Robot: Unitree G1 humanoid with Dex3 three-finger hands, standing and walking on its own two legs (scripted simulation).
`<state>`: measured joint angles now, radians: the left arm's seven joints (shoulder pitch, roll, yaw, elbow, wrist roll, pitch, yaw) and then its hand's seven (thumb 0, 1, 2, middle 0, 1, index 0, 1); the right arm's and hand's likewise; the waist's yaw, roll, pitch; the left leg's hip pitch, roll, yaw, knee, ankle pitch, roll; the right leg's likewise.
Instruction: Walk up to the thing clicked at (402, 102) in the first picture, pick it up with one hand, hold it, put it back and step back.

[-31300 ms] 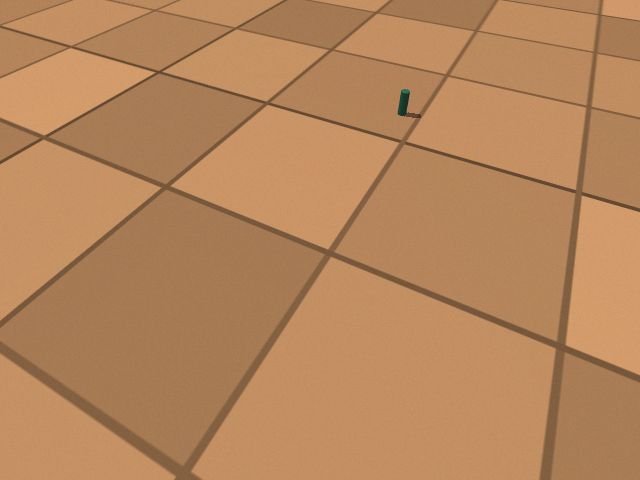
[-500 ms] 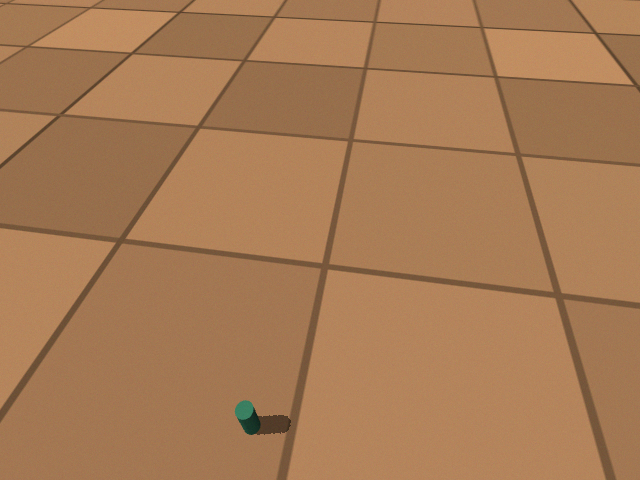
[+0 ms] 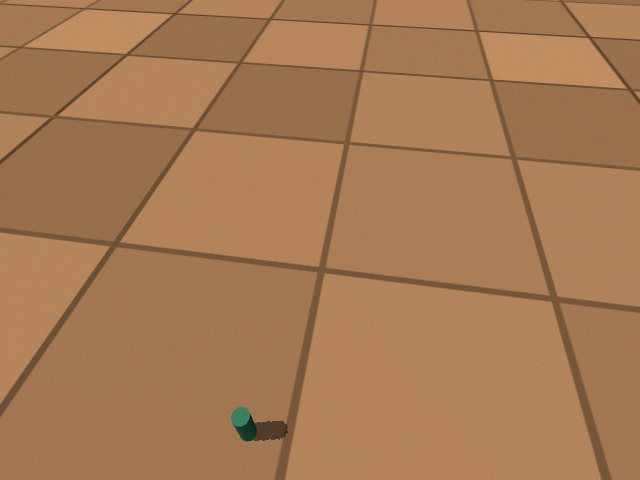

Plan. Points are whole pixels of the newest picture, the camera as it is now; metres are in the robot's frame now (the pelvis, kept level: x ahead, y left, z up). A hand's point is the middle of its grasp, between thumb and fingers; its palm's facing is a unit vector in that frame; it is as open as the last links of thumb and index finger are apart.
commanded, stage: stand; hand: left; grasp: from the side
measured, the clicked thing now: (244, 424) +0.40 +0.24 -0.71
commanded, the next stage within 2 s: step back in 0.12 s
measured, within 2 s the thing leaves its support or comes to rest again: neither
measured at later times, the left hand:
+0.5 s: hand out of the picture +0.05 +0.27 -0.17, palm faces -0.06 -0.91 -0.41, open 7.4 cm
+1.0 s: hand out of the picture -0.05 +0.29 -0.18, palm faces -0.08 -0.91 -0.40, open 7.4 cm
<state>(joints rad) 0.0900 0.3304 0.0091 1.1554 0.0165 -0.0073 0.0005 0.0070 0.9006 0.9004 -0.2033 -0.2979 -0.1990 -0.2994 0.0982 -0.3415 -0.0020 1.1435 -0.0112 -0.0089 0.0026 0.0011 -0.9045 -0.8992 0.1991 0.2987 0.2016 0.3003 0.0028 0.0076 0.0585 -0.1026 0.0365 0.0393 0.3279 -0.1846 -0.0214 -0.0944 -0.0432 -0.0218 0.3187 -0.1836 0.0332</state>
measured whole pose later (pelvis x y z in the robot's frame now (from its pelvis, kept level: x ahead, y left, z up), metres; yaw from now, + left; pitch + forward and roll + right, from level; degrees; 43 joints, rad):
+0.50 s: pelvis -0.07 +0.01 -0.03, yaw +0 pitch -1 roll +1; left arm 0.06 0.38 0.05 0.92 0.04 0.04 0.01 0.01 0.90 0.90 -0.21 -0.30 -0.20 -0.30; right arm 0.07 -0.42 -0.07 0.95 0.02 0.07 0.02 0.00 -0.91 -0.90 0.20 0.30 0.20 0.30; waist 0.00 0.00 0.19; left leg -0.42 -0.07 -0.05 1.02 -0.50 0.03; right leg -0.38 -0.07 0.00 0.64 -0.24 0.01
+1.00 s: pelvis -0.16 +0.03 -0.03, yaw -4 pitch -2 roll +0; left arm 0.15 0.37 0.07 0.86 0.03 0.04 0.01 0.01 0.90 0.90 -0.20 -0.30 -0.20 -0.30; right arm 0.13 -0.37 -0.05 0.85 -0.01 0.04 -0.01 0.00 -0.90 -0.90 0.20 0.30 0.21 0.30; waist 0.01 0.00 0.20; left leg -0.35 0.02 0.07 0.72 -0.33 0.04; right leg -0.26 0.04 0.06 0.68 -0.38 -0.01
